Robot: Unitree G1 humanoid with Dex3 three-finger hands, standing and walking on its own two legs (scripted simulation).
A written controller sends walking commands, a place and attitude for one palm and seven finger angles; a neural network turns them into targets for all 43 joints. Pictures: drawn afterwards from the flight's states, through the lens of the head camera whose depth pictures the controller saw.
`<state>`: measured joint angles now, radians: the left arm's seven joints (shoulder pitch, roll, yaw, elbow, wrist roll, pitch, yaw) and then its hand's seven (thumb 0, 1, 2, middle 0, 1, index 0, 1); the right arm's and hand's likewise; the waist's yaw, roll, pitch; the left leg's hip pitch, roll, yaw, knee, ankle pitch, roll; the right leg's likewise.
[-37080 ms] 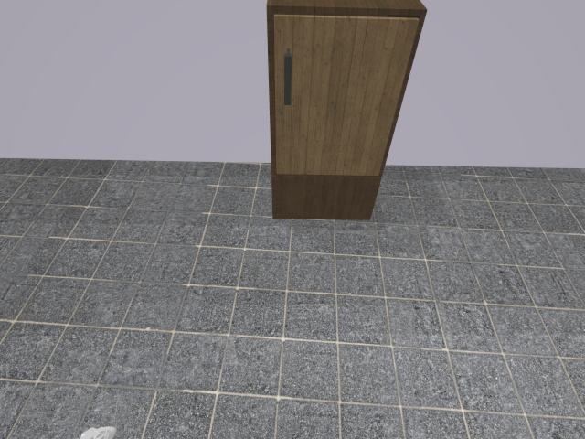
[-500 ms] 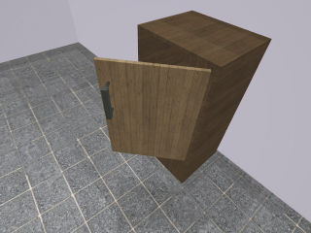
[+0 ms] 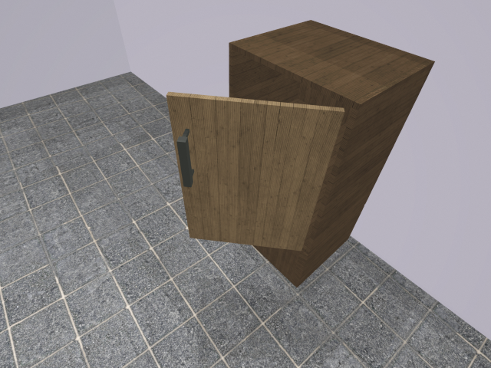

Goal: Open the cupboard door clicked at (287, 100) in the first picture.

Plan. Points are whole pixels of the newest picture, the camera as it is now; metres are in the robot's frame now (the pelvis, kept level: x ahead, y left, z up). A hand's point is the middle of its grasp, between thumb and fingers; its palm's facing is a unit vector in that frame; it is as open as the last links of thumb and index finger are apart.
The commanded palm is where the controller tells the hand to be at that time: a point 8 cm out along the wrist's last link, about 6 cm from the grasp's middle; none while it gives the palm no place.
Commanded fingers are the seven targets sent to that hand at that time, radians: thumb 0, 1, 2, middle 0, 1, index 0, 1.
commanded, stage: shuffle to correct the standing spot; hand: left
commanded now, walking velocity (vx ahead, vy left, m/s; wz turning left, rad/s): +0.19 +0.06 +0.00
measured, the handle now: (187, 158) +0.64 +0.20 -0.05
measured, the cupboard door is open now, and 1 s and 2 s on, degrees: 42 42 42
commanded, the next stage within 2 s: come to a stop and stand still in 0.42 s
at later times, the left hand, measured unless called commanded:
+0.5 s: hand out of the picture +0.11 +0.20 -0.17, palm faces -0.03 -0.98 -0.18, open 7.2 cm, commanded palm none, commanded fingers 0.00 0.90 0.90 -0.20 -0.30 -0.20 -0.30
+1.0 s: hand out of the picture +0.17 +0.18 -0.18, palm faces +0.04 -0.98 -0.21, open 7.3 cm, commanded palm none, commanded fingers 0.00 0.90 0.90 -0.20 -0.30 -0.20 -0.30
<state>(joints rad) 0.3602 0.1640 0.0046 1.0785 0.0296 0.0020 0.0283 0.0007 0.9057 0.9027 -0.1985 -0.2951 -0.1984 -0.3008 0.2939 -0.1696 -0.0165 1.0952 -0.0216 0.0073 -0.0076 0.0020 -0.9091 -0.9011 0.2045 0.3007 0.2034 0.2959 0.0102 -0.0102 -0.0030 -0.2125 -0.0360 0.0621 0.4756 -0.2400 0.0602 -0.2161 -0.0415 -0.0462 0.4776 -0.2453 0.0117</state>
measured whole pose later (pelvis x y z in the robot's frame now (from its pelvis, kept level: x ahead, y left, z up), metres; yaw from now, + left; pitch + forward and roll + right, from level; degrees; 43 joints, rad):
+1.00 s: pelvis +0.10 +0.00 -0.01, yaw -1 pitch -3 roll +0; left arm 0.20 0.15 0.04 0.99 0.01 0.01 0.05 -0.01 0.92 0.90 -0.20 -0.30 -0.20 -0.30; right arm 0.26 -0.14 -0.05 1.05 -0.01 0.00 -0.05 0.01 -0.93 -0.90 0.20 0.30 0.20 0.30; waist 0.00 0.00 0.07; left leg -0.13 -0.01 0.11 0.60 -0.40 0.05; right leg -0.27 -0.04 -0.06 0.59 -0.25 0.00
